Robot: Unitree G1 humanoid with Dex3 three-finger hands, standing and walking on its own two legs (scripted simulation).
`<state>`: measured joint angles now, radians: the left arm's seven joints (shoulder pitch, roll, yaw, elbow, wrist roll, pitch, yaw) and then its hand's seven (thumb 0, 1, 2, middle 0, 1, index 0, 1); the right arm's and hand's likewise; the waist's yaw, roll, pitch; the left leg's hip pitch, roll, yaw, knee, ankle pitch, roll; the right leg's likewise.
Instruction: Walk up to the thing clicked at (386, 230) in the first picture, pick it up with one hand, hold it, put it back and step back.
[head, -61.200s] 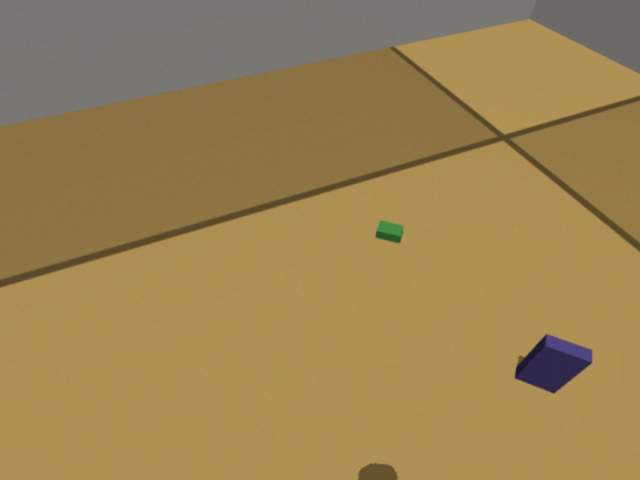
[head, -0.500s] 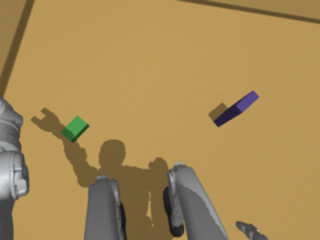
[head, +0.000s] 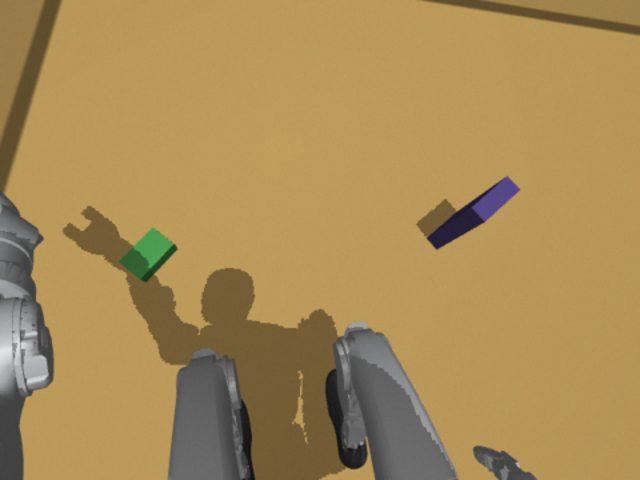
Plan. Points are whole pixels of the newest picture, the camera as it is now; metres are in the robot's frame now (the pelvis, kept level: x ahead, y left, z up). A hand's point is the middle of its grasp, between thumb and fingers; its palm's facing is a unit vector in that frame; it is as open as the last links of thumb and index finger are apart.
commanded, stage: approach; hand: left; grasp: from above
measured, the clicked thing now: (149, 255) +0.51 +0.28 -0.52
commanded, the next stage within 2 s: rest palm in 0.92 s
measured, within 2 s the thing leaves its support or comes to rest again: neither
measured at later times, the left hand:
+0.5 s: hand (72, 244) +0.46 +0.32 -0.23, palm faces -0.39 -0.26 -0.88, open 13.6 cm
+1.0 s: hand (156, 246) +0.50 +0.24 -0.42, palm faces -0.35 -0.30 -0.89, open 13.5 cm
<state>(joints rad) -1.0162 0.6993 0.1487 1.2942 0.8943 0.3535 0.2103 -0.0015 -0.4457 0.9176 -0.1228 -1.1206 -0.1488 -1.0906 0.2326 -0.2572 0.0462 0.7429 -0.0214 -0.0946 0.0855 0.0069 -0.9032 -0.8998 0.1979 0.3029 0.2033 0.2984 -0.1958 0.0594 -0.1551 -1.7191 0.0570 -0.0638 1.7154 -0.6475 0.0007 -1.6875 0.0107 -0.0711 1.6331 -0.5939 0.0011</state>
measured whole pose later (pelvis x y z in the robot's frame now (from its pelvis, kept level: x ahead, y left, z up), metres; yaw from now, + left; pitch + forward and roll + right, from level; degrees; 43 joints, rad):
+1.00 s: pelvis -0.03 +0.00 -0.22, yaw -4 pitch +36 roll -8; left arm -1.36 0.89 0.22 1.77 1.00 0.19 0.52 0.00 -0.44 0.87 -0.17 -1.03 -0.18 -1.01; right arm 0.17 -0.27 0.24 0.74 -0.18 -0.21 0.22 0.00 -0.91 -0.90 0.20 0.30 0.20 0.30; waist -0.42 -0.04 0.11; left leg -2.36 0.04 -0.13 2.43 -0.70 0.02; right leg -2.32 0.00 -0.10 2.31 -0.63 0.02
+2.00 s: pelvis -0.04 +0.01 -0.22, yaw -10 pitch +31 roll -15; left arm -1.36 1.11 0.21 1.80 0.97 0.22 0.56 0.00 -0.49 0.89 -0.12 -1.05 -0.13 -1.04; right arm 0.18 -0.37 0.37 0.65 -0.20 -0.27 0.27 0.01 -0.95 -0.91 0.19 0.30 0.20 0.30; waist -0.48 -0.12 0.22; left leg -2.35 0.05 -0.22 2.50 -0.73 0.03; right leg -2.25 0.03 -0.18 2.30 -0.62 0.04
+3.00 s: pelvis -0.04 +0.01 -0.22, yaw -11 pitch +31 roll -17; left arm -1.36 1.19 0.17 1.78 0.94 0.16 0.57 0.00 -0.47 0.89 -0.12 -1.07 -0.13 -1.05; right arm 0.13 -0.38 0.42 0.63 -0.21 -0.29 0.25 0.01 -0.95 -0.91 0.19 0.30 0.20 0.30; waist -0.48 -0.17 0.28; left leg -2.34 0.05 -0.26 2.49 -0.74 0.02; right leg -2.22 0.04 -0.21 2.26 -0.62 0.05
